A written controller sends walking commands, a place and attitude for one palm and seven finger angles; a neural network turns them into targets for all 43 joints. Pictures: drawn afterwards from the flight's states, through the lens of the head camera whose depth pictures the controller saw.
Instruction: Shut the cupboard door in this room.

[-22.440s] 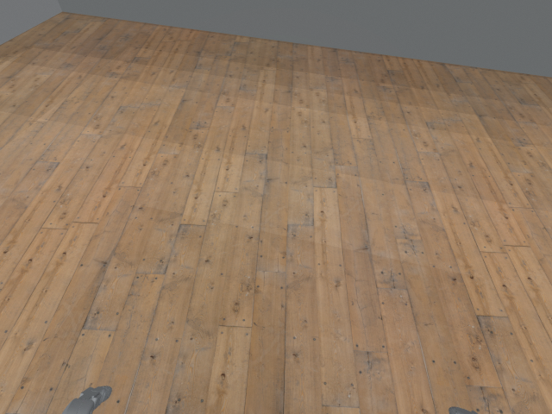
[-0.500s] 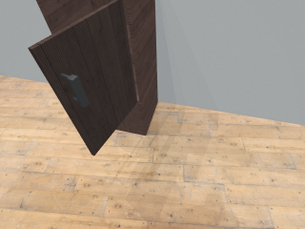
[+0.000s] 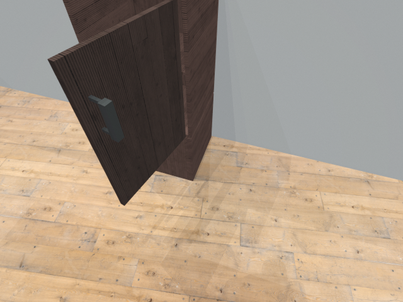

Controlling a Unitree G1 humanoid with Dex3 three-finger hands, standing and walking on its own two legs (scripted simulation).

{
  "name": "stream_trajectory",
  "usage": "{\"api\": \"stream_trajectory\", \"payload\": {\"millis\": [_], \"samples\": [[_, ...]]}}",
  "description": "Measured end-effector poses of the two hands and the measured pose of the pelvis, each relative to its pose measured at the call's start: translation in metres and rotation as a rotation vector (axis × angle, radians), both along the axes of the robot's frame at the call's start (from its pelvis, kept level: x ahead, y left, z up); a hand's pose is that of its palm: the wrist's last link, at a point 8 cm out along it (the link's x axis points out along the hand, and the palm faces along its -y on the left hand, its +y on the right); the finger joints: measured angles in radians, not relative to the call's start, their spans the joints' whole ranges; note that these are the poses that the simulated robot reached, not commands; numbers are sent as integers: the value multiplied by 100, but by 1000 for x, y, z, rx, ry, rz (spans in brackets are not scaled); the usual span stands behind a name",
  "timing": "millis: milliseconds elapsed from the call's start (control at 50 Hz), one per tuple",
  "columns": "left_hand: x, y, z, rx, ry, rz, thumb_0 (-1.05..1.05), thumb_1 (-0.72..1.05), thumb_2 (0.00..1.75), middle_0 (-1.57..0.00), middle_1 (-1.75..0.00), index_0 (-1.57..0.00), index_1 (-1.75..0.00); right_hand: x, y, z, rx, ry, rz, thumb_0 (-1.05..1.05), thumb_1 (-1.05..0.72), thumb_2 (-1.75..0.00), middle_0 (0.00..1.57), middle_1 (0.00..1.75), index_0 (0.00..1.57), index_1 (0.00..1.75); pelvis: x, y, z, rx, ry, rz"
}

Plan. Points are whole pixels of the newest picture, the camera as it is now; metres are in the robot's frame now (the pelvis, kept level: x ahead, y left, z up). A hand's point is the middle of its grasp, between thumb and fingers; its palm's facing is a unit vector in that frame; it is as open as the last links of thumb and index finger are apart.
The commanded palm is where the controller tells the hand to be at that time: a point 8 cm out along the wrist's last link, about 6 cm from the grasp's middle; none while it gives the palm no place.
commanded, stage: look again from close up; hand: left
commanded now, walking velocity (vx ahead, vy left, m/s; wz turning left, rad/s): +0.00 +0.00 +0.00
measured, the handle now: (105, 118) +0.51 +0.29 +0.06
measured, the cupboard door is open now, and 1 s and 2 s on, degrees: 77 77 77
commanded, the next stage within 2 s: shuffle to correct the standing spot in 0.50 s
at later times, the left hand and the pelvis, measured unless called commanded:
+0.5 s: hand out of the picture +0.01 +0.23 -0.18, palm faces -0.01 -0.98 -0.22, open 7.4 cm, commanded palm none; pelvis -0.02 +0.05 -0.01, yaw -2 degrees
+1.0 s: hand out of the picture -0.04 +0.19 -0.19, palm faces +0.19 -0.96 -0.18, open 7.4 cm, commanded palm none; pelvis +0.04 +0.03 -0.01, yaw +8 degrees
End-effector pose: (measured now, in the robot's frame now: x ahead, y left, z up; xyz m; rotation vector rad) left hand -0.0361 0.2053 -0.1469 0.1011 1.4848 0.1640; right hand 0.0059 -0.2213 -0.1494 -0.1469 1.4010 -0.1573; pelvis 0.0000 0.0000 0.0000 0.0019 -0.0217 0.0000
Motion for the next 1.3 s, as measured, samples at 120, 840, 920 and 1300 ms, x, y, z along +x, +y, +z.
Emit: {"api": "stream_trajectory", "payload": {"millis": [120, 840, 920, 1300], "samples": [[2, 13, -3, 18, -33, -37, 1, 91, 90, -20, -30, -20, -30, -3, 8, -5, 1, -34, -13, 1, -93, -90, 20, 30, 20, 30, -6, 14, -6, -29, 13, -19], [2, 49, -9, 14, -40, -7, 1, 91, 90, -20, -30, -20, -29, -40, 41, -10, 36, 56, -4, 0, -91, -89, 20, 30, 20, 30, 1, 35, -14, -1, 44, 39], [-3, 41, -11, 28, -61, 85, 1, 91, 90, -20, -30, -20, -29, -4, 26, -9, 18, 68, 70, 0, -91, -89, 20, 30, 20, 30, 19, 29, -17, -10, 55, 96], [110, 84, -21, 17, -133, 237, 1, 91, 90, -20, -30, -19, -29, 248, 69, 13, -47, -213, 350, 0, -91, -89, 19, 30, 20, 30, 127, 62, -16, -27, 36, 275]]}}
